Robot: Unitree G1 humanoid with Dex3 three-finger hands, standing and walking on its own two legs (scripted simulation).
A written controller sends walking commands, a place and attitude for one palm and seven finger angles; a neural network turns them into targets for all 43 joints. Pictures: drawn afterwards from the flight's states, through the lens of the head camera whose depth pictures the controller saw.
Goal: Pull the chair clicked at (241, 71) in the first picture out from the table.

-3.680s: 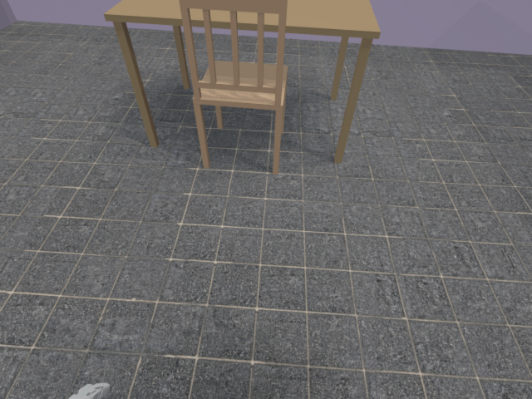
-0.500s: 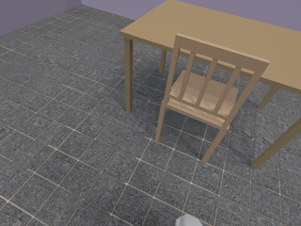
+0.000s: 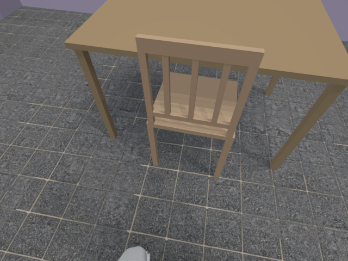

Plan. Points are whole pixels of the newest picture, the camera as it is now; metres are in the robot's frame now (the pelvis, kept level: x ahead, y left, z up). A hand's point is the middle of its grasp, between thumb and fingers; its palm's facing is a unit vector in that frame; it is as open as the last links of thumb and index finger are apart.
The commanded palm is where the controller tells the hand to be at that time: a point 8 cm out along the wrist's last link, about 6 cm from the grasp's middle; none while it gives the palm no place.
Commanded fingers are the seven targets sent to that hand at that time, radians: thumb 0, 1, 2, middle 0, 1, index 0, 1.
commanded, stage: turn to face it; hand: left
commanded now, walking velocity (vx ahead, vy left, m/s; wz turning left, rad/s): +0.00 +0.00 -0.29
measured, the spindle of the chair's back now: (193, 91) +0.72 -0.03 -0.09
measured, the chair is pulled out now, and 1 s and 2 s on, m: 0.00 0.00 0.00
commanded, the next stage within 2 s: take the last steps up to it in 0.20 s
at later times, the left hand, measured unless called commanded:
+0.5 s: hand out of the picture +0.09 +0.24 -0.17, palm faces -0.16 -0.97 -0.18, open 7.4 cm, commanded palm none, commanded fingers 0.00 0.90 0.90 -0.20 -0.30 -0.20 -0.30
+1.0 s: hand out of the picture +0.14 +0.14 -0.16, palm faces -0.15 -0.97 -0.21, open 7.2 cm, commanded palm none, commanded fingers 0.00 0.90 0.90 -0.20 -0.30 -0.20 -0.30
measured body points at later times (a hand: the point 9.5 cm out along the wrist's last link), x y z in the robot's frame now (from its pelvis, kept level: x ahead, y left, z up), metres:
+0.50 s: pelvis +0.02 +0.05 +0.01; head +0.05 +0.08 +0.46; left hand +0.10 +0.30 -0.15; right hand +0.00 -0.18 -0.12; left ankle +0.02 +0.15 -0.73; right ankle -0.05 -0.08 -0.67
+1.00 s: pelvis +0.11 -0.03 +0.01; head +0.11 -0.04 +0.46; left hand +0.15 +0.19 -0.14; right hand +0.08 -0.26 -0.15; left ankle +0.21 +0.09 -0.68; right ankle +0.01 -0.10 -0.73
